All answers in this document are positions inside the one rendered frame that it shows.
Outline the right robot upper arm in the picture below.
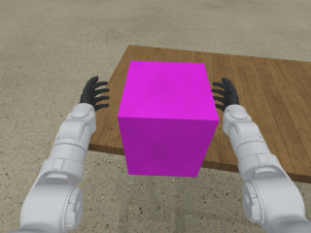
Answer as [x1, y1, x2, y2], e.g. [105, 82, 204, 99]
[242, 176, 311, 233]

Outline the carton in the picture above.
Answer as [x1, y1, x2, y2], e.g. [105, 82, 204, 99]
[118, 60, 220, 178]

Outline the robot left hand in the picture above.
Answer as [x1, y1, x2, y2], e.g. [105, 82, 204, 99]
[80, 76, 110, 111]

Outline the left robot forearm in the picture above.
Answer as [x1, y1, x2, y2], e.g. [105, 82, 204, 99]
[19, 103, 97, 225]

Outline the table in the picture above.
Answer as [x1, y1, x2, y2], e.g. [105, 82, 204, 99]
[87, 45, 311, 183]

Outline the left robot upper arm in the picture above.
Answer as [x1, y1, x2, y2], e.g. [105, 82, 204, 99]
[7, 183, 83, 233]

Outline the robot right hand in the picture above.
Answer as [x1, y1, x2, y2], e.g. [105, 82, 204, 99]
[211, 78, 240, 112]

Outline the right robot forearm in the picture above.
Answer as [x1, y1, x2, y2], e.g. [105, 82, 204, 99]
[222, 104, 305, 215]

